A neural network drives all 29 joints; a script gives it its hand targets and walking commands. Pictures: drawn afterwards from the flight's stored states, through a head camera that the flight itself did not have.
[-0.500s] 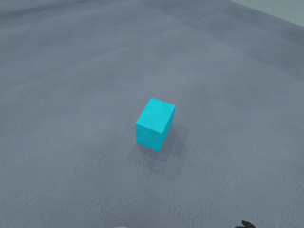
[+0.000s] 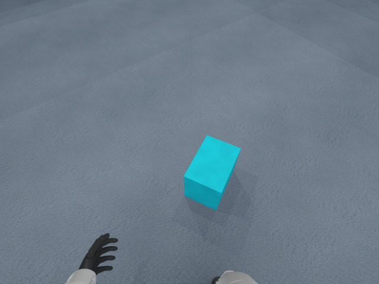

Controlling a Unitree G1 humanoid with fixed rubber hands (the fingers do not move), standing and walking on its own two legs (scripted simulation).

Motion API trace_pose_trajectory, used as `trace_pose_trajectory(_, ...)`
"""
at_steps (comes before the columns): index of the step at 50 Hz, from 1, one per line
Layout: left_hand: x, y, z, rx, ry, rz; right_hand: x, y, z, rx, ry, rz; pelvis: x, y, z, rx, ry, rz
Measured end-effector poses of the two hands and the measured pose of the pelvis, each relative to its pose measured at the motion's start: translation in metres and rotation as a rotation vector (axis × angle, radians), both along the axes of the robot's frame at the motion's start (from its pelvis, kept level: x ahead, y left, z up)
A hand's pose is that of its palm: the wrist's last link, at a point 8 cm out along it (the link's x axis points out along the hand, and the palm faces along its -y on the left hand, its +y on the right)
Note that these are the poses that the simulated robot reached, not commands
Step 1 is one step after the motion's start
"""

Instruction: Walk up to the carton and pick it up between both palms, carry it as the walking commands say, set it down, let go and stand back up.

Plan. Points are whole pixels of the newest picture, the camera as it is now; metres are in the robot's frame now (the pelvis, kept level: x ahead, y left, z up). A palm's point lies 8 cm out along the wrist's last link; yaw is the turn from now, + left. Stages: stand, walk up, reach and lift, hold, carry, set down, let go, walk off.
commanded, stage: walk up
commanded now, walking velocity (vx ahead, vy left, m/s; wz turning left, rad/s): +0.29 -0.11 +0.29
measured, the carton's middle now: (211, 173) +0.66 -0.16 -0.64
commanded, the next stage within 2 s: none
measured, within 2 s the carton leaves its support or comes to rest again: neither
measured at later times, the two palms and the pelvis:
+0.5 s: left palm (75, 249) +0.22 +0.27 -0.11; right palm (287, 235) +0.21 -0.24 -0.11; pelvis +0.16 +0.01 +0.01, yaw +5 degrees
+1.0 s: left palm (85, 247) +0.23 +0.24 -0.12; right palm (284, 238) +0.21 -0.23 -0.13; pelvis +0.17 +0.01 +0.01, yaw +7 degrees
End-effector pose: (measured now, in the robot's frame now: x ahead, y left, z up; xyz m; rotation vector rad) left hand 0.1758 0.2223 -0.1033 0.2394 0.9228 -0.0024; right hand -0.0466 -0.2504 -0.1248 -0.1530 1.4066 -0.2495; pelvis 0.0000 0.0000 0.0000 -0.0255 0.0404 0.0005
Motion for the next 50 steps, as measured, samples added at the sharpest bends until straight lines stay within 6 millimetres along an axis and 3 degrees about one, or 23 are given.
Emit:
trace_pose_trajectory(8,-0.049,0.041,-0.014,0.021,0.172,0.181,0.162,0.015,0.008,-0.002,-0.235,0.164,0.059,0.015,0.003,-0.006,-0.053,0.067)
trace_pose_trajectory(12,-0.038,0.058,-0.034,0.007,0.22,0.2,0.205,0.03,0.004,-0.025,-0.286,0.17,0.092,0.031,-0.01,-0.029,-0.061,0.069)
trace_pose_trajectory(20,0.02,0.059,-0.016,0.015,0.212,0.194,0.243,0.03,0.021,-0.014,-0.228,0.158,0.141,0.025,0.01,-0.015,-0.045,0.077)
trace_pose_trajectory(26,0.051,0.04,-0.009,0.054,0.203,0.201,0.263,0.011,0.005,0.026,-0.188,0.16,0.164,0.001,0.007,0.033,-0.022,0.087)
trace_pose_trajectory(34,0.056,0.013,0.011,0.081,0.203,0.262,0.28,0.006,-0.014,0.106,-0.125,0.176,0.179,-0.014,0.012,0.088,-0.009,0.121)
trace_pose_trajectory(40,0.059,0.002,0.006,0.045,0.2,0.264,0.275,0.006,-0.014,0.101,-0.106,0.169,0.18,-0.012,0.011,0.08,-0.009,0.118)
trace_pose_trajectory(50,0.051,0.022,-0.012,-0.008,0.184,0.251,0.257,0.019,-0.002,0.033,-0.097,0.16,0.167,0.009,0.007,0.032,-0.027,0.114)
